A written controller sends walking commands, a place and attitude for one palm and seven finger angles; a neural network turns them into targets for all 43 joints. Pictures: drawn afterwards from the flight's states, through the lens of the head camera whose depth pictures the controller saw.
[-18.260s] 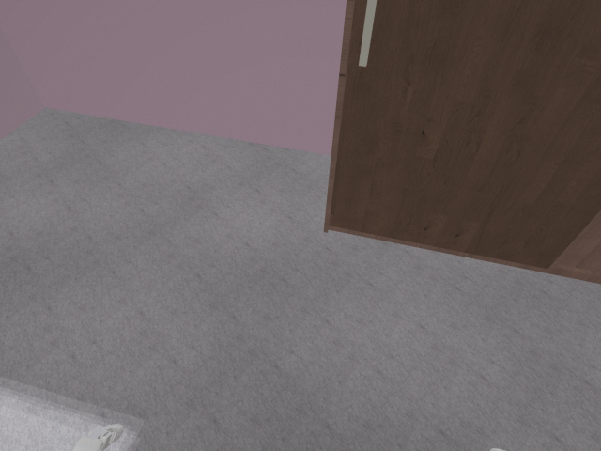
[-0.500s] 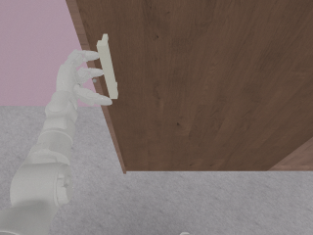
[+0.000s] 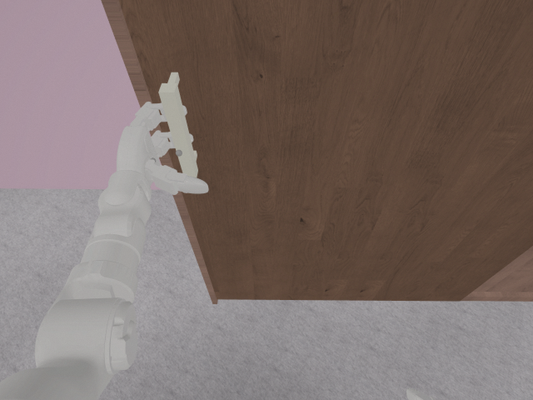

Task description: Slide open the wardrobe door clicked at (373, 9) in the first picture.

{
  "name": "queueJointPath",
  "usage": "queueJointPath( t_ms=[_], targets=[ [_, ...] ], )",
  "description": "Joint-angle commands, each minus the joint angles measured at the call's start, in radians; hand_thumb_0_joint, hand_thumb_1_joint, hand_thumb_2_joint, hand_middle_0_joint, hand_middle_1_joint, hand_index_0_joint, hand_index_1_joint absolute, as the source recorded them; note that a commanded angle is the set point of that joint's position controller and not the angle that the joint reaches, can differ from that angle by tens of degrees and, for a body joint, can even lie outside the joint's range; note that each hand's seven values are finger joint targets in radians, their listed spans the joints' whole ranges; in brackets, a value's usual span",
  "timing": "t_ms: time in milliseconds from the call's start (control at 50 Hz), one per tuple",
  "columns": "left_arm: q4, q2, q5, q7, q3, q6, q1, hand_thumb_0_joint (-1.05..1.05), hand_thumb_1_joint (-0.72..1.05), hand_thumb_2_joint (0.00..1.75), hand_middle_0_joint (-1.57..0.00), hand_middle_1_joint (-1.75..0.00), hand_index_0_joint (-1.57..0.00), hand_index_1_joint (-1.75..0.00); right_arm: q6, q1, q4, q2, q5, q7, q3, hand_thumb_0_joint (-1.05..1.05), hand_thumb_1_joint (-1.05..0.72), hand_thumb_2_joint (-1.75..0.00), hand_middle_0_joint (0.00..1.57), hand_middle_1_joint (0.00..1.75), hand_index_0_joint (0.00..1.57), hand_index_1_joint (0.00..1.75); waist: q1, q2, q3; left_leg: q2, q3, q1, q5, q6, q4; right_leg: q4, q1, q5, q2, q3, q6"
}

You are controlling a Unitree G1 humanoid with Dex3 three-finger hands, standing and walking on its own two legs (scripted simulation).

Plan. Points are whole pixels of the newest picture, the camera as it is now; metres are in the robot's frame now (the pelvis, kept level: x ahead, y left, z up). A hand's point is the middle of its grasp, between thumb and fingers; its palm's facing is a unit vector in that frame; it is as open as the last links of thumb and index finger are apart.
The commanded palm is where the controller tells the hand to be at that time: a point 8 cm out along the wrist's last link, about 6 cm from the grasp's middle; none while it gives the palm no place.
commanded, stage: slide the fingers in behind the handle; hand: left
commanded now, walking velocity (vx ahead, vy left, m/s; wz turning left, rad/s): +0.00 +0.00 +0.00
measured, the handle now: (183, 129) +0.51 +0.14 +0.13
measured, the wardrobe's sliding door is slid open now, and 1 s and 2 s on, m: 0.00 0.00 0.00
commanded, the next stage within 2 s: grip the handle and tug to test in 0.92 s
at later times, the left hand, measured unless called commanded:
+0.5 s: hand (191, 153) +0.45 +0.11 +0.13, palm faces -0.01 -1.00 -0.01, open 14.1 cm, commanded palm +0.42 +0.16 +0.13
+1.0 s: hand (193, 150) +0.45 +0.11 +0.13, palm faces -0.03 -1.00 -0.01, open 14.0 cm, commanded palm +0.43 +0.16 +0.13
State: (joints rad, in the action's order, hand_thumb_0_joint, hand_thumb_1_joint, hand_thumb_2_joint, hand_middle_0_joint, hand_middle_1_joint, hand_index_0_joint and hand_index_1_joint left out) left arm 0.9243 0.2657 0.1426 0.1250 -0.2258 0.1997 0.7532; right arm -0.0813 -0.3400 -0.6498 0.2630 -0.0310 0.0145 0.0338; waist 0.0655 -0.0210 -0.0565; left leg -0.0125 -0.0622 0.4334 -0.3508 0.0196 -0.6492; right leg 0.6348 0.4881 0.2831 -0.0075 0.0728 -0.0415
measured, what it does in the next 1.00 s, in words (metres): stands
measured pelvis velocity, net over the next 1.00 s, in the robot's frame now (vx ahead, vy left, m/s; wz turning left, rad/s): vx -0.01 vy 0.00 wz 0.00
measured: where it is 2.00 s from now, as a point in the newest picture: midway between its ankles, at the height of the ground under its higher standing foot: outside the picture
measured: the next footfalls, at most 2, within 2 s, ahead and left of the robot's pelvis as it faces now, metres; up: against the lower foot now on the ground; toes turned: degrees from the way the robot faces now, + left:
none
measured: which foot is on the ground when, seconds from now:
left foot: down 0.00-1.00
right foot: down 0.00-1.00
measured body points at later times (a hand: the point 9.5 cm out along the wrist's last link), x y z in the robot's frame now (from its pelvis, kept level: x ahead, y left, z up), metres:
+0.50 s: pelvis -0.01 -0.01 +0.00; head +0.03 -0.02 +0.45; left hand +0.44 +0.17 +0.13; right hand +0.07 -0.26 -0.12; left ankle -0.02 +0.11 -0.72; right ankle +0.02 -0.09 -0.72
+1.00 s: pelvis -0.01 +0.00 +0.00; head +0.04 +0.00 +0.45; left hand +0.45 +0.17 +0.13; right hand +0.06 -0.25 -0.12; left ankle -0.02 +0.11 -0.72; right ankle +0.02 -0.09 -0.72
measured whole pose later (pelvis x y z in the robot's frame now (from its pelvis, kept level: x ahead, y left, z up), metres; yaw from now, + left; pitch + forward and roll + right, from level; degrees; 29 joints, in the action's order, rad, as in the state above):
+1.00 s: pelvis -0.01 +0.00 +0.00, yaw +0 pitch +8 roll +0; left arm 0.99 0.23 0.12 0.06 -0.19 0.26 0.81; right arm -0.10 -0.37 -0.68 0.26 -0.02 0.01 0.03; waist 0.08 -0.02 -0.05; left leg 0.00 -0.07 0.45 -0.34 0.03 -0.64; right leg 0.64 0.51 0.27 0.00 0.06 -0.04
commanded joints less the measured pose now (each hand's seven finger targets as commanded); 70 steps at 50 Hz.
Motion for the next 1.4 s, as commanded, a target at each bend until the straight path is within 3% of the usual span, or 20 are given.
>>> queueJointPath(
  t_ms=[0, 180, 220, 260, 320, 440, 520, 580, 700, 780, 880, 940, 1000, 1020, 1080, 1140, 1160, 1260, 1320, 1380],
  targets=[
    [-0.278, 0.206, 0.006, -0.007, -0.045, 0.092, 0.461, 0.00, -0.50, 0.30, -0.30, -1.20, -0.30, -1.20, -0.038, -0.039, 0.113, 0.130, 0.000, 0.011, -0.045, 0.00, -0.90, -0.90, 0.20, 0.30, 0.20, 0.30, -0.005, 0.004, -0.385, 0.026, 0.039, -0.081, 0.272, 0.015, 0.068, -0.048, -0.279, -0.387, 0.000, -0.081, 0.009],
    [-0.233, 0.121, 0.017, 0.003, 0.025, 0.072, 0.441, 0.00, -0.50, 0.30, -0.30, -1.20, -0.30, -1.20, -0.040, -0.027, 0.104, 0.131, -0.009, 0.013, -0.048, 0.00, -0.90, -0.90, 0.20, 0.30, 0.20, 0.30, 0.018, 0.037, -0.320, 0.023, 0.041, -0.084, 0.221, 0.017, 0.079, -0.074, -0.231, -0.335, -0.002, -0.073, 0.013],
    [-0.220, 0.134, 0.017, -0.008, 0.016, 0.071, 0.463, 0.00, -0.50, 0.30, -0.30, -1.20, -0.30, -1.20, -0.040, -0.032, 0.100, 0.134, -0.007, 0.015, -0.048, 0.00, -0.90, -0.90, 0.20, 0.30, 0.20, 0.30, 0.015, 0.055, -0.308, 0.026, 0.043, -0.069, 0.205, 0.019, 0.084, -0.079, -0.236, -0.315, 0.000, -0.075, 0.014],
    [-0.237, 0.105, 0.007, -0.016, 0.047, 0.081, 0.492, 0.00, -0.50, 0.30, -0.30, -1.20, -0.30, -1.20, -0.046, -0.027, 0.096, 0.127, -0.006, 0.012, -0.046, 0.00, -0.90, -0.90, 0.20, 0.30, 0.20, 0.30, 0.023, 0.027, -0.316, 0.027, 0.042, -0.079, 0.194, 0.018, 0.086, -0.079, -0.226, -0.307, 0.002, -0.077, 0.015],
    [-0.194, 0.117, 0.007, -0.022, 0.032, 0.088, 0.480, 0.00, -0.50, 0.30, -0.30, -1.20, -0.30, -1.20, -0.045, -0.034, 0.090, 0.133, -0.004, 0.014, -0.047, 0.00, -0.90, -0.90, 0.20, 0.30, 0.20, 0.30, 0.023, 0.087, -0.314, 0.025, 0.044, -0.060, 0.179, 0.021, 0.083, -0.082, -0.229, -0.291, 0.001, -0.080, 0.017],
    [-0.216, 0.109, -0.003, -0.042, 0.033, 0.112, 0.532, 0.00, -0.50, 0.30, -0.30, -1.20, -0.30, -1.20, -0.057, -0.036, 0.086, 0.128, -0.001, 0.009, -0.047, 0.00, -0.90, -0.90, 0.20, 0.30, 0.20, 0.30, 0.013, 0.001, -0.376, 0.028, 0.051, -0.099, 0.197, 0.014, 0.081, -0.063, -0.218, -0.288, -0.001, -0.076, 0.010],
    [-0.163, 0.131, -0.021, -0.053, 0.029, 0.120, 0.557, 0.00, -0.50, 0.30, -0.30, -1.20, -0.30, -1.20, -0.054, -0.050, 0.077, 0.132, 0.002, 0.010, -0.047, 0.00, -0.90, -0.90, 0.20, 0.30, 0.20, 0.30, 0.033, 0.090, -0.322, 0.026, 0.050, -0.048, 0.169, 0.020, 0.085, -0.072, -0.219, -0.274, 0.000, -0.079, 0.017],
    [-0.168, 0.120, -0.017, -0.050, 0.027, 0.129, 0.547, 0.00, -0.50, 0.30, -0.30, -1.20, -0.30, -1.20, -0.060, -0.041, 0.077, 0.129, 0.001, 0.009, -0.046, 0.00, -0.90, -0.90, 0.20, 0.30, 0.20, 0.30, 0.015, 0.009, -0.346, 0.027, 0.049, -0.081, 0.173, 0.013, 0.085, -0.065, -0.207, -0.268, -0.002, -0.078, 0.008],
    [-0.123, 0.123, -0.015, -0.051, 0.025, 0.125, 0.558, 0.00, -0.50, 0.30, -0.30, -1.20, -0.30, -1.20, -0.058, -0.058, 0.069, 0.136, 0.003, 0.009, -0.046, 0.00, -0.90, -0.90, 0.20, 0.30, 0.20, 0.30, 0.032, 0.078, -0.321, 0.022, 0.055, -0.058, 0.171, 0.015, 0.089, -0.068, -0.196, -0.265, -0.005, -0.069, 0.013],
    [-0.140, 0.126, -0.022, -0.054, 0.023, 0.134, 0.591, 0.00, -0.50, 0.30, -0.30, -1.20, -0.30, -1.20, -0.059, -0.060, 0.070, 0.133, 0.006, 0.008, -0.045, 0.00, -0.90, -0.90, 0.20, 0.30, 0.20, 0.30, 0.028, 0.006, -0.343, 0.024, 0.056, -0.083, 0.184, 0.011, 0.085, -0.060, -0.185, -0.265, -0.005, -0.070, 0.008],
    [-0.171, 0.127, -0.014, -0.060, 0.007, 0.139, 0.541, 0.00, -0.50, 0.30, -0.30, -1.20, -0.30, -1.20, -0.059, -0.069, 0.077, 0.136, 0.008, 0.001, -0.051, 0.00, -0.90, -0.90, 0.20, 0.30, 0.20, 0.30, 0.015, 0.040, -0.387, 0.019, 0.060, -0.101, 0.253, 0.008, 0.079, -0.046, -0.210, -0.323, -0.011, -0.062, 0.007],
    [-0.141, 0.105, -0.019, -0.061, 0.034, 0.128, 0.556, 0.00, -0.50, 0.30, -0.30, -1.20, -0.30, -1.20, -0.054, -0.065, 0.075, 0.134, 0.005, 0.002, -0.048, 0.00, -0.90, -0.90, 0.20, 0.30, 0.20, 0.30, 0.030, 0.046, -0.315, 0.017, 0.062, -0.079, 0.212, 0.009, 0.087, -0.057, -0.172, -0.279, -0.011, -0.057, 0.009],
    [-0.148, 0.089, -0.030, -0.069, 0.051, 0.126, 0.578, 0.00, -0.50, 0.30, -0.30, -1.20, -0.30, -1.20, -0.052, -0.068, 0.074, 0.134, 0.007, 0.001, -0.048, 0.00, -0.90, -0.90, 0.20, 0.30, 0.20, 0.30, 0.036, 0.004, -0.317, 0.017, 0.065, -0.098, 0.210, 0.007, 0.087, -0.056, -0.150, -0.267, -0.011, -0.056, 0.005],
    [-0.151, 0.109, -0.034, -0.074, 0.035, 0.128, 0.580, 0.00, -0.45, 0.32, -0.30, -1.21, -0.30, -1.21, -0.051, -0.077, 0.072, 0.136, 0.008, 0.002, -0.052, 0.00, -0.90, -0.90, 0.20, 0.30, 0.20, 0.30, 0.031, 0.027, -0.334, 0.016, 0.068, -0.104, 0.226, 0.008, 0.083, -0.052, -0.158, -0.274, -0.011, -0.053, 0.005],
    [-0.163, 0.065, -0.028, -0.073, 0.063, 0.126, 0.565, 0.00, -0.31, 0.38, -0.32, -1.23, -0.32, -1.23, -0.053, -0.074, 0.072, 0.132, 0.009, -0.002, -0.052, 0.00, -0.90, -0.90, 0.20, 0.30, 0.20, 0.30, 0.032, 0.023, -0.363, 0.013, 0.071, -0.128, 0.258, 0.004, 0.079, -0.047, -0.159, -0.298, -0.013, -0.051, 0.005],
    [-0.151, 0.099, -0.022, -0.072, 0.037, 0.121, 0.582, 0.00, -0.17, 0.44, -0.33, -1.25, -0.33, -1.25, -0.049, -0.077, 0.067, 0.136, 0.008, 0.001, -0.053, 0.00, -0.90, -0.90, 0.20, 0.30, 0.20, 0.30, 0.038, 0.060, -0.352, 0.015, 0.068, -0.098, 0.238, 0.008, 0.082, -0.052, -0.178, -0.297, -0.013, -0.055, 0.009],
    [-0.136, 0.133, -0.020, -0.074, -0.002, 0.119, 0.553, 0.00, -0.13, 0.46, -0.34, -1.25, -0.34, -1.25, -0.048, -0.077, 0.069, 0.139, 0.010, 0.002, -0.054, 0.00, -0.90, -0.90, 0.20, 0.30, 0.20, 0.30, 0.021, 0.080, -0.359, 0.018, 0.065, -0.089, 0.234, 0.010, 0.081, -0.052, -0.197, -0.301, -0.013, -0.057, 0.008],
    [-0.166, 0.107, -0.029, -0.062, 0.033, 0.124, 0.548, 0.00, 0.11, 0.56, -0.36, -1.29, -0.36, -1.29, -0.044, -0.068, 0.076, 0.129, 0.008, 0.001, -0.050, 0.00, -0.90, -0.90, 0.20, 0.30, 0.20, 0.30, 0.022, 0.000, -0.365, 0.019, 0.057, -0.111, 0.274, 0.008, 0.073, -0.047, -0.190, -0.337, -0.011, -0.061, 0.004],
    [-0.150, 0.126, -0.023, -0.063, 0.011, 0.119, 0.549, 0.00, 0.25, 0.62, -0.38, -1.31, -0.38, -1.31, -0.041, -0.076, 0.079, 0.133, 0.010, 0.002, -0.051, 0.00, -0.90, -0.90, 0.20, 0.30, 0.20, 0.30, 0.021, 0.062, -0.353, 0.018, 0.060, -0.088, 0.262, 0.010, 0.078, -0.051, -0.204, -0.330, -0.013, -0.056, 0.006],
    [-0.171, 0.120, -0.016, -0.058, 0.012, 0.117, 0.531, 0.00, 0.39, 0.68, -0.40, -1.33, -0.40, -1.33, -0.040, -0.063, 0.088, 0.131, 0.008, 0.002, -0.049, 0.00, -0.90, -0.90, 0.20, 0.30, 0.20, 0.30, 0.015, 0.034, -0.369, 0.021, 0.050, -0.088, 0.259, 0.010, 0.080, -0.052, -0.223, -0.345, -0.011, -0.064, 0.007]
  ],
)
